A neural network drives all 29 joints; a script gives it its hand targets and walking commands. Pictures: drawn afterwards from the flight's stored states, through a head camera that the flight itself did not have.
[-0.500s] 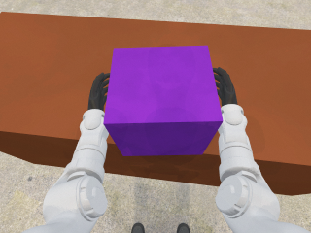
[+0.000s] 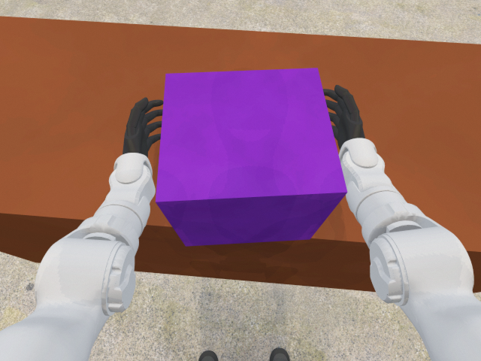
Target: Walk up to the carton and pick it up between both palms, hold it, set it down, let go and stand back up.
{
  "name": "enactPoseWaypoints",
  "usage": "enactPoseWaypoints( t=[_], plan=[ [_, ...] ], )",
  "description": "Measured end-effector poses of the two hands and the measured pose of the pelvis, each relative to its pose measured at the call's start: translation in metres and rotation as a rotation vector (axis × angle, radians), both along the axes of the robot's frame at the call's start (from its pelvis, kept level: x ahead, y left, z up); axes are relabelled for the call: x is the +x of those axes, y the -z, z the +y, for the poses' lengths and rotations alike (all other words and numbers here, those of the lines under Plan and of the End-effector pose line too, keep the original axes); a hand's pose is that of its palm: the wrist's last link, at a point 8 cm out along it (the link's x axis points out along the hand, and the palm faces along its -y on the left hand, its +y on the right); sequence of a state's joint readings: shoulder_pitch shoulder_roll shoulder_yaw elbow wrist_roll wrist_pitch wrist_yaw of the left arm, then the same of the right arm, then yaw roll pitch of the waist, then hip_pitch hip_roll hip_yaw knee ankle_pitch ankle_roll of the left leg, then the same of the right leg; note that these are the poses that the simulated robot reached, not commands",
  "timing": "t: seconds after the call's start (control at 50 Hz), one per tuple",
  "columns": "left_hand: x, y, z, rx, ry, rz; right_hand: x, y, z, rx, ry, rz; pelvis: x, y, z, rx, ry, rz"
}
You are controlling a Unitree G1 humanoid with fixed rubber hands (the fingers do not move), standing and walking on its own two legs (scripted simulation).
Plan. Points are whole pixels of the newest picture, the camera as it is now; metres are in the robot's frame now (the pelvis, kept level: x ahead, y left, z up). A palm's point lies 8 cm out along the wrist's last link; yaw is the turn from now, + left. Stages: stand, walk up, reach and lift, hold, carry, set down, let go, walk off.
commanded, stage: set down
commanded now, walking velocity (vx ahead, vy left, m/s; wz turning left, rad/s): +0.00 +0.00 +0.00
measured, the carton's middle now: (245, 165) +0.45 +0.01 -0.01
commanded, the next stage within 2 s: none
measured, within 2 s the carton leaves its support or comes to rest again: neither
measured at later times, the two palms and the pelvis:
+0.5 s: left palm (129, 137) +0.47 +0.19 +0.05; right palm (386, 127) +0.49 -0.22 +0.05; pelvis -0.01 +0.00 -0.01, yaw -3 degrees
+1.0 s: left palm (75, 106) +0.45 +0.23 +0.14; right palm (437, 89) +0.47 -0.22 +0.16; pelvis -0.03 -0.01 +0.00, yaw -1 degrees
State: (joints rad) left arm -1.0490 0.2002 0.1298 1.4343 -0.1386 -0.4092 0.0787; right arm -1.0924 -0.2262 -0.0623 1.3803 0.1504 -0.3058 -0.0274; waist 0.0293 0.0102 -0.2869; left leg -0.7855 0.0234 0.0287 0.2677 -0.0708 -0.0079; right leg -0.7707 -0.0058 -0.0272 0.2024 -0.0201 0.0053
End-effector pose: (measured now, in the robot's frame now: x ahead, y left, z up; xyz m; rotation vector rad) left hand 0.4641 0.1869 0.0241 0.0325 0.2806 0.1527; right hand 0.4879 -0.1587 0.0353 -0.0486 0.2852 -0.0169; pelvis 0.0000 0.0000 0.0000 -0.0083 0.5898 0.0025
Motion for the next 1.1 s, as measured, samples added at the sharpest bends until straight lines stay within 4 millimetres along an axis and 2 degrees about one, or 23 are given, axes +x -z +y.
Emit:
enactPoseWaypoints(
  t=[0.1, 0.22, 0.3, 0.38, 0.46, 0.52, 0.72, 0.8, 0.86, 0.98, 1.1],
  plan=[
    [0.001, 0.003, 0.016, 0.022, -0.016, 0.014, 0.003, 0.010, -0.015, -0.004, 0.034, 0.014, 0.001, 0.002, 0.006, -0.002, 0.015, 0.029],
    [-0.001, 0.010, 0.032, 0.037, -0.047, 0.012, 0.002, 0.023, -0.047, -0.005, 0.077, 0.015, 0.000, 0.006, 0.009, -0.002, 0.042, 0.070],
    [0.003, 0.003, 0.027, 0.014, -0.050, -0.031, 0.005, 0.019, -0.063, -0.005, 0.063, -0.026, -0.004, 0.007, 0.007, -0.001, 0.057, 0.090],
    [0.004, -0.008, 0.012, -0.015, -0.019, -0.058, 0.008, 0.009, -0.065, -0.006, 0.025, -0.066, -0.008, 0.007, 0.005, -0.005, 0.044, 0.080],
    [0.003, -0.020, 0.004, -0.028, -0.004, -0.063, 0.007, -0.005, -0.058, -0.006, -0.015, -0.071, -0.012, 0.007, 0.000, 0.001, 0.044, 0.074],
    [0.001, -0.035, 0.006, -0.035, -0.018, -0.071, 0.005, -0.020, -0.056, -0.006, -0.022, -0.076, -0.013, 0.007, -0.004, 0.003, 0.045, 0.063],
    [-0.010, -0.104, 0.038, -0.024, -0.073, -0.108, 0.000, -0.099, -0.055, -0.026, 0.020, -0.083, -0.018, 0.000, -0.012, 0.000, 0.011, -0.085],
    [-0.015, -0.118, 0.047, -0.019, -0.079, -0.112, -0.006, -0.121, -0.056, -0.027, 0.047, -0.070, -0.021, -0.001, -0.012, -0.002, -0.001, -0.137],
    [-0.016, -0.121, 0.050, -0.015, -0.076, -0.106, -0.011, -0.130, -0.058, -0.021, 0.062, -0.055, -0.022, -0.001, -0.010, -0.004, -0.003, -0.158],
    [-0.014, -0.119, 0.043, -0.006, -0.048, -0.091, -0.017, -0.127, -0.065, -0.005, 0.072, -0.025, -0.025, -0.001, -0.007, -0.009, 0.009, -0.170],
    [-0.018, -0.104, 0.029, 0.002, -0.017, -0.055, -0.025, -0.101, -0.071, -0.005, 0.064, 0.000, -0.024, -0.003, -0.004, -0.014, 0.026, -0.184]
  ],
)
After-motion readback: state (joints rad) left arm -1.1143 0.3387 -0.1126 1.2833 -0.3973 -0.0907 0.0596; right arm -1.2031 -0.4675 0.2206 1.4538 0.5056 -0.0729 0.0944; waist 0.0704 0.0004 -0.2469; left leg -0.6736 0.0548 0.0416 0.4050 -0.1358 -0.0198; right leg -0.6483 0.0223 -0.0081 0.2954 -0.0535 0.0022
